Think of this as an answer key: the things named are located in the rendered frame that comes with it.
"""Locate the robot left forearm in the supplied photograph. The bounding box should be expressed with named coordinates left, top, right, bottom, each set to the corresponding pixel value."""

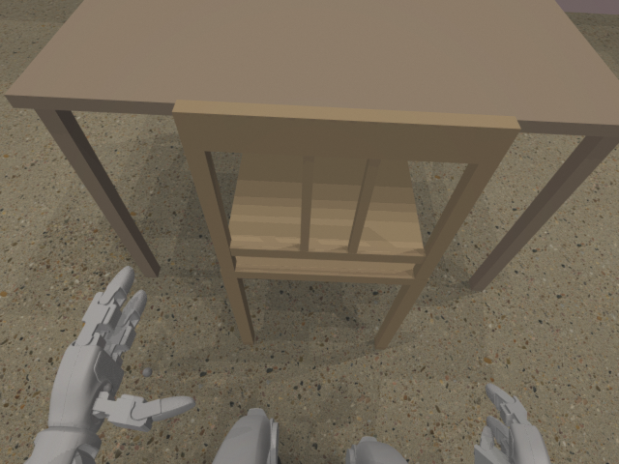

left=23, top=426, right=102, bottom=464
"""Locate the right robot thigh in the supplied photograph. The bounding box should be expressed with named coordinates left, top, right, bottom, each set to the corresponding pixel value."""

left=345, top=441, right=408, bottom=464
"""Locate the chair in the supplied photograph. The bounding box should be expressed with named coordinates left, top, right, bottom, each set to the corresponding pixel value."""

left=172, top=100, right=521, bottom=350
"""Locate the left robot hand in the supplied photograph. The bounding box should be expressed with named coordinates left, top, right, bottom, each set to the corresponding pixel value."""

left=47, top=266, right=195, bottom=433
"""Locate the robot left shin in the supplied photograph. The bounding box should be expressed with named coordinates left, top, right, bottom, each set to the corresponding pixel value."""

left=247, top=408, right=267, bottom=417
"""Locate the right robot hand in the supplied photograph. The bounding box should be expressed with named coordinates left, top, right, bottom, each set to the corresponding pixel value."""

left=474, top=383, right=551, bottom=464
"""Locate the table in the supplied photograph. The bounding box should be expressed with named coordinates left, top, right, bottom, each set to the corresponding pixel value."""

left=4, top=0, right=619, bottom=291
